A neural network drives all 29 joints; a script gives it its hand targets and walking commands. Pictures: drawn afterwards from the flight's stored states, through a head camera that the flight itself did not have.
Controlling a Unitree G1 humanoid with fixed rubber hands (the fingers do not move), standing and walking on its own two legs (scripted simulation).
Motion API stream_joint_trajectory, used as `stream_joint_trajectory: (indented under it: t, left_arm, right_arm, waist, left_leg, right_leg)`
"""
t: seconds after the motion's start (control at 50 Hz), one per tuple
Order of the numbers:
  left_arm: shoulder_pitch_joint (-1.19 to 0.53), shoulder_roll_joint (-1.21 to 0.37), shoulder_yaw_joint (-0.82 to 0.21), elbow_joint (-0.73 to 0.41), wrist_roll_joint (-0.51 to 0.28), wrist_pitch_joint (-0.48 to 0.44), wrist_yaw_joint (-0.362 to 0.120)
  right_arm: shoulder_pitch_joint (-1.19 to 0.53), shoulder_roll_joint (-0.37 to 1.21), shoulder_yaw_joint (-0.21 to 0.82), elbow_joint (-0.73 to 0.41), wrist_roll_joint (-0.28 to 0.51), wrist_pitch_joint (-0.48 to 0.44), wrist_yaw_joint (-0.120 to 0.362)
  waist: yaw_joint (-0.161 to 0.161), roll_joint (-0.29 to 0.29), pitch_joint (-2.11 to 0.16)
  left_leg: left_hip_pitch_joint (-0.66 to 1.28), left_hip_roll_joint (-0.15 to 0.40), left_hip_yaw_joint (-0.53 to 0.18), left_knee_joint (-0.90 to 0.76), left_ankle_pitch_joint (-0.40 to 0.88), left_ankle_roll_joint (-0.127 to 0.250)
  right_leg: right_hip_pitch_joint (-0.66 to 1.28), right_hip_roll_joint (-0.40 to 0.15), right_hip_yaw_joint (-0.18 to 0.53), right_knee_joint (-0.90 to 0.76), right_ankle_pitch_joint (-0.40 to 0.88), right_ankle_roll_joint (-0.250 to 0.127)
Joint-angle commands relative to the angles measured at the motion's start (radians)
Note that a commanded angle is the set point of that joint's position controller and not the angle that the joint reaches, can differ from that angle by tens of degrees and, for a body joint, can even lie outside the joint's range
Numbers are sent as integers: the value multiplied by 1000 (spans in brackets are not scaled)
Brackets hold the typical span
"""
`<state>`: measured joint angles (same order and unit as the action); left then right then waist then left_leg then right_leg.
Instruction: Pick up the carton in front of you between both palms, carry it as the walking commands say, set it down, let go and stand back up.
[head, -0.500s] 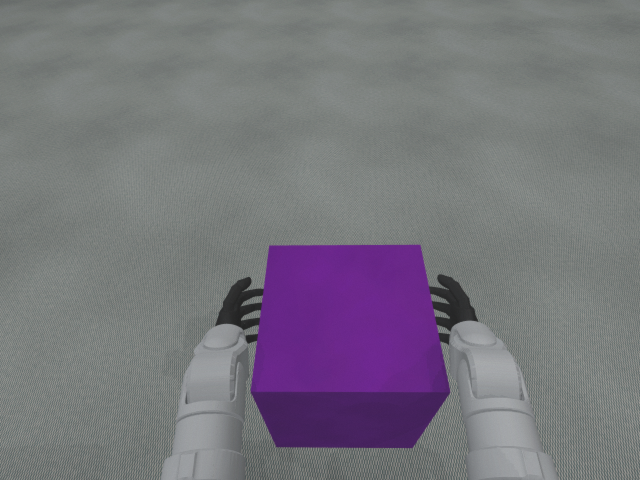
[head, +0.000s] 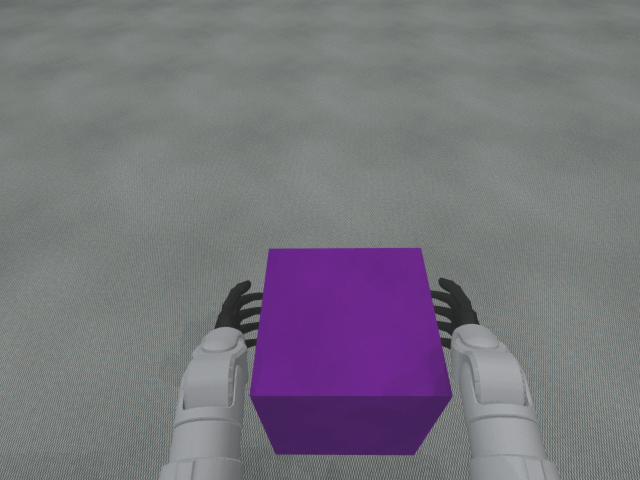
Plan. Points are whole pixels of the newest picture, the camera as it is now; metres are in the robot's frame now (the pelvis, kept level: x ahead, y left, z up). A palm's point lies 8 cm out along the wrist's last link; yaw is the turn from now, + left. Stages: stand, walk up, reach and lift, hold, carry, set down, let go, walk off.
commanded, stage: carry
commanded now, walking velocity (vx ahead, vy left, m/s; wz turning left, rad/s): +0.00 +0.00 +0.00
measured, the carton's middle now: (344, 356) +0.30 +0.00 -0.04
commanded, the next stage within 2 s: hold in 0.24 s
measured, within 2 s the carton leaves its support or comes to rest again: neither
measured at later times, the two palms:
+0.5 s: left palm (257, 340) +0.28 +0.11 +0.04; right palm (500, 365) +0.24 -0.18 +0.04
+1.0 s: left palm (259, 321) +0.33 +0.12 +0.01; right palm (477, 357) +0.27 -0.17 +0.01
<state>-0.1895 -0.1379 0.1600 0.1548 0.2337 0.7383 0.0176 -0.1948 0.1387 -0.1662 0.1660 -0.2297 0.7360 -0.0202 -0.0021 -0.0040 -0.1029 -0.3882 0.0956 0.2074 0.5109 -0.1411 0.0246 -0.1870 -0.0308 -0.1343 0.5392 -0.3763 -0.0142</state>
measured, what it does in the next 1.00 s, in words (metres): shifts its weight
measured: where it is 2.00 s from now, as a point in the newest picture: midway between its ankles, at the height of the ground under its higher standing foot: outside the picture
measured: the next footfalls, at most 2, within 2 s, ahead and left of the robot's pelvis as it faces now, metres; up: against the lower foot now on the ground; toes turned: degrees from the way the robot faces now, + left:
none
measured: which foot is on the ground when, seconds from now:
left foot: down 0.00-1.00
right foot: down 0.00-1.00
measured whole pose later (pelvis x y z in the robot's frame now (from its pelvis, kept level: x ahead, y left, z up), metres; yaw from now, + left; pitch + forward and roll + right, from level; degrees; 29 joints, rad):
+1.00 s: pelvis -0.03 +0.05 -0.01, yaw -11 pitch -4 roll +0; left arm -0.57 -0.22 0.48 0.53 0.41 0.53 0.01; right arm -0.57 0.16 -0.55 0.61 -0.45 0.45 0.09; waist 0.01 -0.05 0.13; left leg -0.36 -0.03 0.03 0.61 -0.18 0.04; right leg -0.25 0.00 0.09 0.67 -0.37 -0.03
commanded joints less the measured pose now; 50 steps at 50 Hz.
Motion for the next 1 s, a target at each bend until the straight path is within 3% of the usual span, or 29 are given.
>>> stream_joint_trajectory:
  t: [0.0,0.22,0.24,0.26,0.28,0.34,0.42,0.48,0.64,0.7,0.78,0.86,0.92,0.98]
  left_arm:
    - [-439,-880,-549,-67,-239,-37,-211]
    - [-438,-878,-553,-76,-243,-36,-210]
    - [-358,-892,-540,-107,-244,-35,-209]
    - [-369,-843,-533,-121,-229,-50,-203]
    - [-374,-849,-553,-140,-236,-54,-208]
    - [-420,-832,-595,-168,-250,-64,-221]
    - [-375,-845,-566,-137,-217,-73,-196]
    - [-351,-847,-526,-102,-183,-77,-182]
    - [-421,-874,-540,-86,-196,-75,-207]
    - [-513,-902,-520,-37,-198,-79,-214]
    - [-660,-953,-418,130,-163,-110,-227]
    - [-785,-932,-235,342,-73,-161,-210]
    - [-809,-827,-76,433,17,-209,-177]
    - [-794,-705,52,478,94,-268,-147]
  right_arm:
    - [-444,876,546,-69,239,-37,222]
    - [-441,875,549,-77,241,-36,220]
    - [-374,894,514,-37,233,-49,227]
    - [-389,893,512,-69,223,-78,213]
    - [-347,861,493,-46,190,-85,202]
    - [-321,844,450,-33,165,-106,181]
    - [-425,867,532,-63,227,-111,212]
    - [-452,853,537,-51,235,-114,228]
    - [-461,863,493,-4,206,-121,233]
    - [-530,840,430,49,172,-139,243]
    - [-686,828,296,210,101,-195,278]
    - [-835,781,107,404,-7,-260,290]
    - [-861,694,-36,490,-91,-298,269]
    - [-861,605,-126,533,-140,-343,244]
  waist:
    - [0,6,-210]
    - [0,6,-216]
    - [16,-128,-43]
    - [-14,-146,-80]
    - [-5,-78,-93]
    - [-42,-26,-125]
    - [21,-8,-119]
    - [45,-14,-78]
    - [5,-32,-37]
    - [-19,-24,-21]
    - [-18,-10,-15]
    - [-9,27,12]
    - [-5,34,29]
    - [13,23,8]
  left_leg:
    - [218,89,-122,-40,142,1]
    - [219,89,-120,-35,156,-2]
    - [569,-200,-268,-27,302,12]
    - [667,-170,-296,-25,375,21]
    - [572,-170,-297,-49,418,3]
    - [507,-179,-289,-83,340,-30]
    - [579,-208,-267,-98,261,-16]
    - [600,-201,-269,-105,217,-6]
    - [691,-180,-273,-101,137,-10]
    - [693,-171,-281,-97,36,-20]
    - [639,-155,-318,-84,-142,-33]
    - [524,-134,-373,-72,-285,-43]
    - [412,-136,-372,-33,-298,-34]
    - [321,-151,-350,36,-234,-31]
  right_leg:
    - [-79,-115,99,-118,187,-21]
    - [-80,-114,101,-112,206,-24]
    - [-222,60,255,-230,431,-21]
    - [-266,50,270,-237,455,-27]
    - [-110,63,266,-214,517,-35]
    - [48,88,261,-231,444,-26]
    - [-42,73,261,-238,409,-3]
    - [-94,75,261,-252,318,-10]
    - [-224,70,270,-289,133,-44]
    - [-265,74,261,-278,33,-66]
    - [-291,81,242,-213,-79,-89]
    - [-321,91,232,-101,-97,-87]
    - [-363,111,233,-21,-72,-71]
    - [-460,120,223,49,-50,-57]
